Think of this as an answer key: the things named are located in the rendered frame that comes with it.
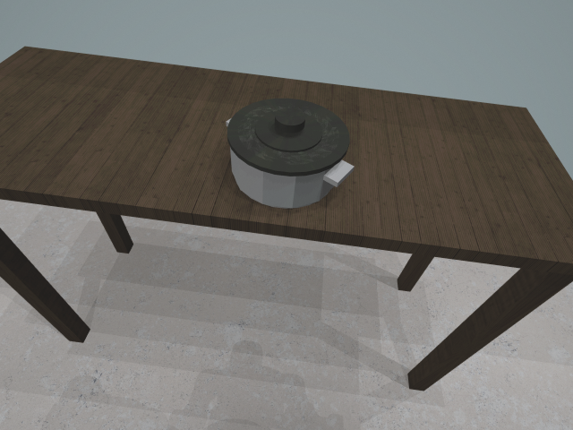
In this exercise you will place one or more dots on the pot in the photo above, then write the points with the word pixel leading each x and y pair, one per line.
pixel 287 191

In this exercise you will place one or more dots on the knob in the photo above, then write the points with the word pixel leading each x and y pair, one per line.
pixel 290 120

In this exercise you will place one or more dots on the lid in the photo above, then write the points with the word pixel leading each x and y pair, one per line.
pixel 254 138

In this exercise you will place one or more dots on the table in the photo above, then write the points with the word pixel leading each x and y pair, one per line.
pixel 433 177

